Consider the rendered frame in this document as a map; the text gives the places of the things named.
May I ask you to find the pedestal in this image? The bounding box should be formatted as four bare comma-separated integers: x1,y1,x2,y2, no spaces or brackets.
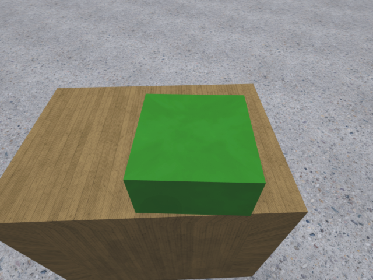
0,84,308,280

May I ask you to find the carton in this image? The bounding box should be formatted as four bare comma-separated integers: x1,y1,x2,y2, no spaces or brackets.
123,94,266,216

